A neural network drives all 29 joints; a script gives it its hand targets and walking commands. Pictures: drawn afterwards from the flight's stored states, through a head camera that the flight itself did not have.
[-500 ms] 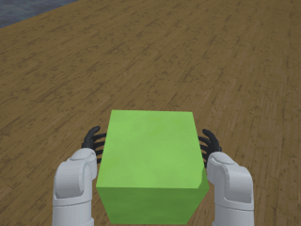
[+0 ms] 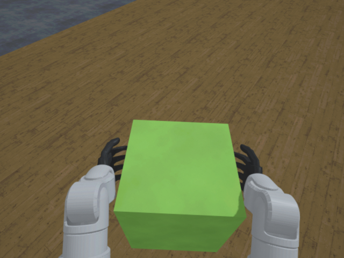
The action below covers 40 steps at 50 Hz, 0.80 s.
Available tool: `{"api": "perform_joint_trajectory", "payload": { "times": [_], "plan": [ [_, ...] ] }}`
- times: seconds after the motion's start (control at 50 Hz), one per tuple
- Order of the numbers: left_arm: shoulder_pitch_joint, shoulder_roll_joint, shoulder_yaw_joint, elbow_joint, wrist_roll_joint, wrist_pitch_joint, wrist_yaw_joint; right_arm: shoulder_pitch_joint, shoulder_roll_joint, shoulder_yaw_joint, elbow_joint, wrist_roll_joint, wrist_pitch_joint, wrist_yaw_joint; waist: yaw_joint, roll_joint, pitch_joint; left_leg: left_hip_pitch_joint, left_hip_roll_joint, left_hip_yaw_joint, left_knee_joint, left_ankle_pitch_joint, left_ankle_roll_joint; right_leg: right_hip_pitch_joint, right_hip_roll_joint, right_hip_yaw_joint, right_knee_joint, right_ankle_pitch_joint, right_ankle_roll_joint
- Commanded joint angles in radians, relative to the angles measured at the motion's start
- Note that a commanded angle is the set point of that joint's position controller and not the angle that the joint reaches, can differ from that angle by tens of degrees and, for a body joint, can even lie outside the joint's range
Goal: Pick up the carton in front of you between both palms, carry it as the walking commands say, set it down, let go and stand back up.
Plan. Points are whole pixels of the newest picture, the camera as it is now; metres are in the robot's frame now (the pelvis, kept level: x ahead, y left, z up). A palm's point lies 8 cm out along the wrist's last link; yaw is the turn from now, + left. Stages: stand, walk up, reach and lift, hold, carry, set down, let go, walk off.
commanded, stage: carry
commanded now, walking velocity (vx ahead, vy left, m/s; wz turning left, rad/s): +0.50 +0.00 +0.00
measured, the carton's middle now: (177, 189) +0.28 +0.00 +0.02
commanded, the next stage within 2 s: none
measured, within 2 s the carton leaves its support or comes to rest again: neither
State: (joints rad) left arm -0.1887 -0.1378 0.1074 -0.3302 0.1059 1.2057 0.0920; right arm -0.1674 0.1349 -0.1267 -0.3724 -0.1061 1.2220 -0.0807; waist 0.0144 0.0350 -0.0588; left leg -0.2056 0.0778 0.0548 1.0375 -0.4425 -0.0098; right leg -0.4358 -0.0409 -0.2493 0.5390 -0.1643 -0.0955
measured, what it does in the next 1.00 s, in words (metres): walks ahead: left foot, then right foot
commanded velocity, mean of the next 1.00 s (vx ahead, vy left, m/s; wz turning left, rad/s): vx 0.48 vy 0.00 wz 0.00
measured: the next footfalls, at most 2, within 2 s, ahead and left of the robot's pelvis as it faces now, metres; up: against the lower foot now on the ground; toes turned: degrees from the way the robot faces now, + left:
left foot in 0.42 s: +0.47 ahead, +0.12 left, +0.00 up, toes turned +9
right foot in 0.92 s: +0.80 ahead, -0.11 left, +0.00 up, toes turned -13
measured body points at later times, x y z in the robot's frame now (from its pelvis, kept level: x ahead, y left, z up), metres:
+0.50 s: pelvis +0.34 +0.04 +0.00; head +0.36 +0.04 +0.45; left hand +0.63 +0.17 +0.05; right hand +0.61 -0.13 +0.06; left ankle +0.43 +0.11 -0.73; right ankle +0.13 -0.07 -0.65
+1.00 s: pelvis +0.68 -0.02 +0.00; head +0.69 -0.03 +0.45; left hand +0.96 +0.13 +0.08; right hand +0.96 -0.17 +0.08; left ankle +0.48 +0.10 -0.65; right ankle +0.76 -0.10 -0.73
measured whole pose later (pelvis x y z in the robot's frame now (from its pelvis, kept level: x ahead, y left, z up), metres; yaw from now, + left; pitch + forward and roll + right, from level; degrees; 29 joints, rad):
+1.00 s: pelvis +0.68 -0.02 +0.00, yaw +0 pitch +3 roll -1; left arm -0.20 -0.14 0.11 -0.33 0.11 1.21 0.09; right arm -0.17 0.14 -0.13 -0.37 -0.11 1.23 -0.08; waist 0.01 0.04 -0.06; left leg -0.18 0.07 0.07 0.98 -0.46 -0.01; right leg -0.44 -0.04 -0.25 0.54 -0.16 -0.09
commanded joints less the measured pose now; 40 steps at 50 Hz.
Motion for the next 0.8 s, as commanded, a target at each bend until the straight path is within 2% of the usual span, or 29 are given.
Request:
{"api": "perform_joint_trajectory", "payload": {
  "times": [0.0,0.02,0.04,0.08,0.16,0.24,0.32,0.36,0.38,0.4,0.42,0.44,0.46,0.48,0.5,0.52,0.54,0.58,0.64,0.68,0.72,0.78],
  "plan": [
    [-0.429,-0.885,-0.696,-0.075,-0.412,0.012,-0.264,-0.48,0.867,0.749,-0.054,0.398,0.001,0.242,0.002,-0.101,-0.307,-0.427,0.039,-0.065,0.218,0.087,0.036,0.561,-0.325,0.453,-0.27,0.273,-0.064],
    [-0.452,-0.906,-0.703,-0.083,-0.416,0.007,-0.266,-0.486,0.901,0.753,-0.046,0.399,-0.007,0.242,-0.003,-0.097,-0.302,-0.393,0.057,-0.062,0.139,0.135,0.034,0.51,-0.302,0.389,-0.293,0.229,-0.032],
    [-0.461,-0.919,-0.708,-0.092,-0.423,0.002,-0.269,-0.487,0.919,0.756,-0.048,0.398,-0.015,0.24,-0.004,-0.118,-0.308,-0.367,0.051,-0.037,0.094,0.168,0.028,0.486,-0.284,0.338,-0.309,0.201,-0.017],
    [-0.455,-0.92,-0.71,-0.106,-0.43,-0.003,-0.275,-0.468,0.936,0.762,-0.046,0.39,-0.028,0.231,-0.004,-0.145,-0.3,-0.372,0.042,-0.006,0.008,0.206,0.013,0.476,-0.262,0.278,-0.344,0.161,-0.017],
    [-0.433,-0.879,-0.699,-0.125,-0.43,0.003,-0.277,-0.456,0.913,0.763,-0.071,0.376,-0.027,0.212,-0.002,-0.17,-0.245,-0.455,0.038,0.05,-0.195,0.296,-0.019,0.534,-0.233,0.202,-0.38,0.202,-0.034],
    [-0.378,-0.838,-0.677,-0.082,-0.399,0.02,-0.275,-0.418,0.878,0.753,-0.045,0.369,-0.005,0.214,0.002,-0.167,-0.173,-0.453,0.012,0.103,-0.399,0.378,-0.012,0.569,-0.208,0.142,-0.369,0.322,-0.025],
    [-0.381,-0.839,-0.671,-0.043,-0.38,0.025,-0.272,-0.435,0.871,0.75,-0.019,0.383,0.008,0.232,0.003,-0.195,-0.104,-0.38,-0.019,0.149,-0.535,0.435,0.026,0.583,-0.205,0.098,-0.339,0.442,-0.001],
    [-0.387,-0.848,-0.678,-0.034,-0.379,0.022,-0.272,-0.436,0.878,0.747,-0.005,0.39,0.007,0.239,-0.003,-0.212,-0.143,-0.229,-0.054,0.178,-0.567,0.417,0.044,0.584,-0.201,0.059,-0.22,0.621,0.027],
    [-0.395,-0.854,-0.684,-0.032,-0.383,0.02,-0.272,-0.422,0.885,0.742,0.011,0.388,0.003,0.242,-0.02,-0.186,-0.196,-0.063,-0.1,0.226,-0.617,0.398,0.047,0.542,-0.169,0.008,-0.074,0.661,0.052],
    [-0.408,-0.857,-0.694,-0.038,-0.386,0.016,-0.273,-0.417,0.886,0.733,0.018,0.386,-0.002,0.246,-0.041,-0.128,-0.265,0.166,-0.08,0.199,-0.613,0.337,0.047,0.409,-0.133,0.001,0.119,0.545,0.074],
    [-0.43,-0.865,-0.708,-0.05,-0.391,0.017,-0.272,-0.413,0.878,0.723,0.029,0.38,-0.008,0.252,-0.049,0.068,-0.377,0.424,0.203,-0.201,-0.635,0.216,0.137,0.141,-0.078,0.037,0.417,0.238,0.117],
    [-0.439,-0.867,-0.716,-0.07,-0.401,0.015,-0.274,-0.402,0.904,0.725,0.062,0.384,-0.022,0.256,-0.042,0.303,-0.419,0.557,0.363,-0.582,-0.799,0.241,0.256,-0.129,0.07,0.112,0.666,-0.274,0.137],
    [-0.458,-0.892,-0.731,-0.064,-0.402,0.002,-0.274,-0.414,0.931,0.733,0.033,0.4,-0.033,0.258,-0.041,0.213,-0.389,0.532,0.357,-0.507,-0.79,0.407,0.259,-0.208,0.017,0.229,0.8,-0.312,0.107],
    [-0.468,-0.919,-0.734,-0.068,-0.407,-0.012,-0.275,-0.421,0.962,0.738,0.024,0.404,-0.044,0.259,-0.044,0.141,-0.385,0.488,0.317,-0.391,-0.749,0.552,0.236,-0.221,-0.024,0.258,0.811,-0.279,0.082],
    [-0.472,-0.95,-0.744,-0.071,-0.411,-0.026,-0.275,-0.437,0.987,0.742,0.007,0.409,-0.055,0.259,-0.04,0.041,-0.356,0.412,0.291,-0.289,-0.738,0.639,0.194,-0.209,-0.066,0.259,0.746,-0.221,0.073],
    [-0.463,-0.972,-0.752,-0.074,-0.411,-0.036,-0.273,-0.447,1.003,0.751,-0.008,0.415,-0.064,0.259,-0.032,0.028,-0.347,0.353,0.269,-0.222,-0.76,0.604,0.158,-0.178,-0.09,0.262,0.664,-0.168,0.073],
    [-0.445,-0.982,-0.756,-0.077,-0.408,-0.046,-0.27,-0.444,1.008,0.756,-0.02,0.418,-0.071,0.259,-0.029,0.041,-0.351,0.321,0.25,-0.166,-0.783,0.556,0.136,-0.147,-0.092,0.246,0.61,-0.134,0.077],
    [-0.393,-0.991,-0.761,-0.069,-0.399,-0.061,-0.26,-0.404,1.002,0.757,-0.03,0.416,-0.078,0.263,-0.027,0.082,-0.345,0.303,0.228,-0.097,-0.817,0.531,0.136,-0.144,-0.079,0.208,0.517,-0.097,0.093],
    [-0.348,-0.976,-0.768,-0.076,-0.381,-0.073,-0.248,-0.358,0.969,0.755,-0.037,0.413,-0.082,0.272,-0.029,0.099,-0.294,0.327,0.21,-0.036,-0.847,0.557,0.148,-0.207,-0.072,0.156,0.358,-0.045,0.117],
    [-0.349,-0.955,-0.77,-0.097,-0.38,-0.072,-0.244,-0.352,0.939,0.754,-0.053,0.414,-0.08,0.273,-0.03,0.101,-0.252,0.335,0.189,0.004,-0.854,0.568,0.143,-0.225,-0.071,0.128,0.254,0.012,0.124],
    [-0.371,-0.922,-0.771,-0.131,-0.389,-0.062,-0.241,-0.364,0.902,0.75,-0.082,0.414,-0.073,0.268,-0.032,0.104,-0.203,0.329,0.171,0.036,-0.859,0.585,0.137,-0.218,-0.061,0.1,0.152,0.062,0.124],
    [-0.375,-0.862,-0.758,-0.146,-0.396,-0.03,-0.239,-0.359,0.844,0.732,-0.087,0.396,-0.048,0.255,-0.035,0.112,-0.141,0.32,0.16,0.075,-0.861,0.634,0.129,-0.169,-0.035,0.057,0.032,0.13,0.104]
  ]
}}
